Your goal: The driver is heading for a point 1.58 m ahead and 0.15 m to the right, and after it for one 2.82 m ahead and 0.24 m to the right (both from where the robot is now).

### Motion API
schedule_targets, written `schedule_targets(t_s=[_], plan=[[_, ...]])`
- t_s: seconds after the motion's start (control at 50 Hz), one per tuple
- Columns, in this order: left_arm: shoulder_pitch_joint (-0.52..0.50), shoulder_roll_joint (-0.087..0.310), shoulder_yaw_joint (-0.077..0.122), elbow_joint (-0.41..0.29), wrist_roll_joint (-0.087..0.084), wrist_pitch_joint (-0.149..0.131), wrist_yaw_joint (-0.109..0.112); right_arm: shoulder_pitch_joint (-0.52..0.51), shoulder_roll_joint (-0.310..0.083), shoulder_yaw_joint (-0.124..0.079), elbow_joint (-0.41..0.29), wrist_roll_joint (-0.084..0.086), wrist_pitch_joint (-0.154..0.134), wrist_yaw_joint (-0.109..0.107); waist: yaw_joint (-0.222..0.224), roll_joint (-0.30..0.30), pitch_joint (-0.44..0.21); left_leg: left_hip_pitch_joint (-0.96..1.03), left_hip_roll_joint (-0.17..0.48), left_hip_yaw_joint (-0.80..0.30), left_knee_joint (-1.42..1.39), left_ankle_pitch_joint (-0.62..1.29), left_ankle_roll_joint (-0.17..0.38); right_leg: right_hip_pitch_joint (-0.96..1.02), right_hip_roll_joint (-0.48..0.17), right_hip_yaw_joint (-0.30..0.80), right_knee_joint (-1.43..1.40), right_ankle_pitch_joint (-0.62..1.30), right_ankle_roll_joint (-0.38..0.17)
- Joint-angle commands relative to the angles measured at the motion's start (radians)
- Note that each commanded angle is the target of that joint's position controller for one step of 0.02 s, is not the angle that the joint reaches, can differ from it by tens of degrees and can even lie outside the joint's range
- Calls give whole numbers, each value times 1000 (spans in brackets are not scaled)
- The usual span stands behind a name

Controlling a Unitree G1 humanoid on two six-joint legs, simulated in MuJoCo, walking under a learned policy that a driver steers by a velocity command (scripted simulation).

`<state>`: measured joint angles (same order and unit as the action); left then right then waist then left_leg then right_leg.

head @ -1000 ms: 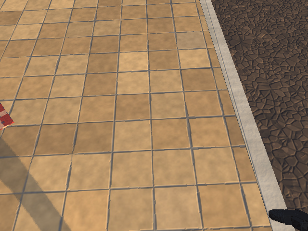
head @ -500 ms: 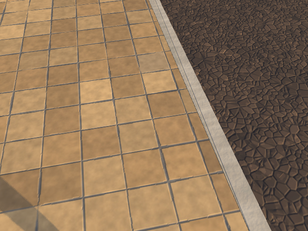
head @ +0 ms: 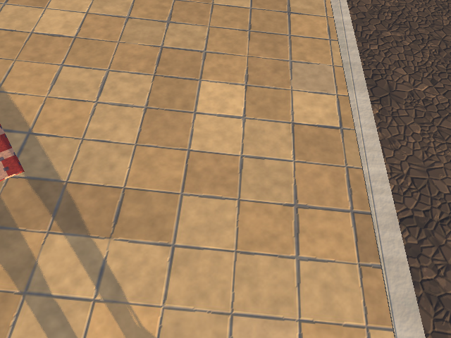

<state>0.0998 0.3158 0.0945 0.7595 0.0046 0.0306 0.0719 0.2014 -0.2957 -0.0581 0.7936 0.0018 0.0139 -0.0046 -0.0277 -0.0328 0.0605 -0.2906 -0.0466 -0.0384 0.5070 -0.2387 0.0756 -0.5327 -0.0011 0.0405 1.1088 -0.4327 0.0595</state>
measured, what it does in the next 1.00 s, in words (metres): walks ahead: right foot, then right foot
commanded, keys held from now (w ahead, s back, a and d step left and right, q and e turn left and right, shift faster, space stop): q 0.12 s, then no key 0.06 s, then e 0.40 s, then w+e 0.40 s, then w+q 0.02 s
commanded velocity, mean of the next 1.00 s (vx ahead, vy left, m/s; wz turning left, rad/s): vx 0.11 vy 0.00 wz -0.16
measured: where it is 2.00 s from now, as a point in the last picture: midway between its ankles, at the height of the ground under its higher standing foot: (294, 272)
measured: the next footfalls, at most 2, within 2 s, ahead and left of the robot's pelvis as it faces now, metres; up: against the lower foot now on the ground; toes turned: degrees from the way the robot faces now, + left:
right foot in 0.36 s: +0.08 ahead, -0.16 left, +0.00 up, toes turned +8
right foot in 1.00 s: +0.18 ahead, -0.24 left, +0.00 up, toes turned -19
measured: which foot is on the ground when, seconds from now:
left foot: down 0.00-1.00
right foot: up 0.00-0.34, down 0.36-0.60, up 0.62-0.98, down 1.00-1.00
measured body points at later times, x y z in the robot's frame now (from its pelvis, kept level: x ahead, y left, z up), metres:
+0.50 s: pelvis +0.02 -0.02 +0.00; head +0.05 -0.03 +0.44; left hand +0.12 +0.26 -0.12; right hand +0.18 -0.28 -0.12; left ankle +0.01 +0.07 -0.74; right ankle +0.04 -0.16 -0.74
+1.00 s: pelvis +0.11 -0.10 -0.01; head +0.13 -0.12 +0.44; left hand +0.38 +0.08 -0.09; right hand +0.05 -0.41 -0.13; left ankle +0.01 +0.07 -0.74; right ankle +0.14 -0.23 -0.74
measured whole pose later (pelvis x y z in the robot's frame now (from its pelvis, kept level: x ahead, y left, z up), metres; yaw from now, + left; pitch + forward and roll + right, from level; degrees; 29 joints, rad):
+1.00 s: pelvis +0.11 -0.10 -0.01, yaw -15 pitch +2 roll +2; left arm 0.07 0.30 0.04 0.68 -0.03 -0.01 -0.05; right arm 0.35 -0.34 -0.09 0.83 0.03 -0.04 0.00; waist -0.09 0.00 0.02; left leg 0.00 0.09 0.18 0.38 -0.39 -0.06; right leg -0.43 -0.06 -0.05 0.60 -0.25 -0.04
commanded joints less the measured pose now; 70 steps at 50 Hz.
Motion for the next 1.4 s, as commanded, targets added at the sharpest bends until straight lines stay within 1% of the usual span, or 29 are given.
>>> schedule_targets(t_s=[0.02, 0.18, 0.32, 0.36, 0.38, 0.4, 0.44, 0.5, 0.54, 0.58, 0.6, 0.62, 0.64, 0.68, 0.74, 0.84, 0.9, 0.94, 0.98, 1.0, 1.02, 1.04, 1.06, 1.08, 1.1, 1.14, 1.24, 1.32, 1.4], plan=[[-6, 79, 23, -57, -5, -23, 0, -25, -167, -38, -77, 7, -13, -24, 19, 129, -142, 209, 241, -314, -179, 356, 136, -95, -4, 56, 15, 83, 14], [-39, 70, 13, -51, -11, -36, -15, -16, -171, -43, -93, 4, 4, -38, -6, 166, -112, 200, 216, -370, -188, 188, 138, -17, -1, 68, -269, 117, 47], [25, 37, -14, 5, -11, -53, -49, -69, -83, 8, -49, -20, 2, -15, 17, 146, -102, 78, 192, -284, -157, 220, 120, 323, -31, 0, -609, 217, 7], [15, 93, -11, -2, 4, -59, -52, -21, -104, 5, -24, -24, -11, -11, 11, 88, -86, 69, 144, -256, -135, 163, 52, 398, -64, 57, -723, 458, -33], [9, 169, 2, -17, 5, -58, -50, 18, -132, -6, -21, -36, -18, -12, -30, 3, -96, 62, 79, -200, -78, 83, 20, 405, -123, 121, -671, 645, -72], [1, 197, 12, -12, -5, -54, -55, 16, -126, -10, -22, -31, -21, -16, -42, -80, -100, 70, 13, -111, -50, 39, -13, 362, -135, 150, -668, 611, -126], [2, 153, 4, -9, -15, -55, -61, -61, -123, -15, -37, -24, -13, -33, -5, -123, -92, 96, -10, -46, 21, 20, -52, 299, -166, 253, -737, 491, -176], [12, 154, 4, -10, -17, -57, -55, -61, -97, -23, -53, -16, 5, -39, 0, -160, -93, 67, -14, -30, 54, -14, -55, 302, -184, 338, -735, 483, -206], [7, 157, 6, -19, -22, -48, -45, -46, -88, -30, -56, -12, 2, -33, -2, -132, -108, 95, -4, -28, 28, -10, -43, 277, -164, 346, -710, 460, -197], [-15, 141, 3, -41, -28, -38, -38, -17, -110, -44, -50, -9, -1, -29, -3, -35, -114, 169, 56, -72, -49, 56, -9, 194, -90, 273, -629, 380, -143], [-13, 115, -4, -46, -31, -34, -37, 16, -131, -52, -46, -12, 0, -28, -10, 67, -125, 234, 132, -165, -133, -10, 39, 106, -13, 186, -528, 198, -98], [-2, 87, -13, -50, -34, -31, -39, 29, -160, -58, -49, -13, -3, -26, -20, 199, -107, 287, 283, -348, -241, -99, 130, -16, 65, 80, -386, -20, -64], [-15, 113, -6, -64, -31, -33, -40, 34, -163, -55, -57, -21, -16, -25, -31, 226, -83, 290, 421, -485, -304, -159, 211, -124, 18, 69, -170, -148, -54], [-2, 134, 9, -59, -38, -33, -51, -7, -131, -41, -73, -8, -48, -33, 2, 113, -20, 265, 403, -424, -333, -285, 194, -206, -56, 111, -24, -51, -59], [-36, 91, -5, -67, -32, -44, -71, 10, -142, -41, -65, -1, -67, -39, -27, 110, 4, 296, 326, -236, -374, -180, 129, -232, -90, 52, -66, 90, -34], [-114, 38, -35, -128, -31, -63, -106, 81, -186, -57, -40, 2, -77, -20, -72, 118, -8, 299, 306, -36, -380, -4, 117, -131, -102, -31, -304, 186, -16], [-117, 56, -37, -145, -34, -58, -116, 92, -211, -69, -34, 16, -77, -2, -67, 142, 1, 244, 313, 34, -358, 1, 103, -17, -80, -87, -405, 185, -41], [-100, 71, -33, -154, -36, -53, -120, 92, -217, -74, -28, 29, -73, 5, -44, 149, 8, 235, 341, 54, -325, 15, 86, 36, -65, -109, -446, 175, -74], [18, 96, -12, -127, -30, -49, -119, 63, -217, -73, -34, 36, -68, 5, 41, 125, -39, 167, 324, 136, -151, 232, 40, 241, 0, -163, -528, 192, -123], [168, 144, 20, -80, -35, -47, -109, 97, -168, -54, -25, 27, -72, 6, 107, 67, -127, 74, 274, 198, 64, 368, 6, 486, 36, -142, -563, 195, -162], [352, 224, 46, -47, -37, -42, -88, 97, -93, -20, -49, -12, -80, 9, 180, -115, -228, -164, 207, 243, 429, 80, -62, 747, -158, 159, -636, 113, -236], [341, 303, 43, -70, -29, -58, -88, 112, -34, -1, -102, -9, -104, 12, 125, -278, -316, -472, 49, 105, 700, -371, -100, 864, -387, 718, -843, -135, -394], [302, 217, 20, -78, -23, -81, -98, 32, -153, -28, -94, 40, -119, 16, 167, -92, -237, -554, 101, -13, 802, -302, -85, 783, -402, 670, -895, -152, -375], [257, 175, 5, -75, -12, -93, -100, 9, -167, -34, -102, 57, -124, 20, 135, -115, -149, -572, 145, -5, 784, -204, -55, 690, -371, 513, -883, -79, -337], [200, 131, -8, -77, -11, -102, -102, 21, -158, -32, -82, 43, -121, 15, 100, -65, -103, -522, 189, -6, 734, -111, -46, 590, -320, 385, -883, 27, -302], [117, 86, -22, -81, 2, -114, -102, 72, -141, -35, -49, 26, -101, 18, 37, -92, -58, -400, 225, -23, 652, 24, -52, 450, -240, 196, -928, 221, -253], [148, 83, -14, -44, 16, -143, -84, 56, -82, -27, -42, 31, -72, 18, 31, -24, -22, -422, 154, -75, 501, 216, -86, 438, -193, -43, -966, 582, -218], [165, 95, -14, -23, 7, -141, -64, -52, -42, -9, -81, 24, -84, 37, 66, -20, 17, -381, 123, -3, 239, 381, -77, 455, -180, -147, -1012, 621, -166], [239, 116, -5, 19, -4, -118, -48, -157, -18, 7, -141, 24, -88, 66, 103, 7, 52, -440, 105, 47, 111, 338, -41, 613, -227, -188, -969, 780, -148]])
Keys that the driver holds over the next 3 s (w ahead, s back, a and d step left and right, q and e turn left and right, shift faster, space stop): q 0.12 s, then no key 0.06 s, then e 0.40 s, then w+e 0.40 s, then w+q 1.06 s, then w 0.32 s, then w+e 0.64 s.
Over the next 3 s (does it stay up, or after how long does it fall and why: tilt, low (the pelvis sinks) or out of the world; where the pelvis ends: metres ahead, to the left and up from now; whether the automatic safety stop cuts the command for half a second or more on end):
stays up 1.16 -0.17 -0.03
